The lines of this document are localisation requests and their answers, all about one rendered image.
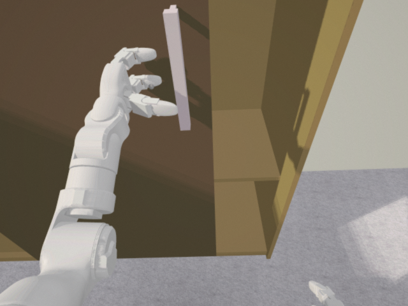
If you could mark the right robot hand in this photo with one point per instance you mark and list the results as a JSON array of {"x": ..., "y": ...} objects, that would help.
[{"x": 325, "y": 294}]

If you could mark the left robot forearm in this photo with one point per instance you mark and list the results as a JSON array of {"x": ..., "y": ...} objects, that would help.
[{"x": 94, "y": 164}]

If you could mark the robot left upper arm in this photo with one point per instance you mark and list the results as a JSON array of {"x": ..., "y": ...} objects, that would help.
[{"x": 76, "y": 256}]

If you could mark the handle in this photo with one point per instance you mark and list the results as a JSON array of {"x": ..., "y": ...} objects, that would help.
[{"x": 173, "y": 37}]

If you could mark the left robot hand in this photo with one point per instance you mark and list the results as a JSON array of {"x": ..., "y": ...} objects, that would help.
[{"x": 115, "y": 81}]

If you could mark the wardrobe door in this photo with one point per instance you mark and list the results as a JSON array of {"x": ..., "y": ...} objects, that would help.
[
  {"x": 6, "y": 245},
  {"x": 52, "y": 56}
]

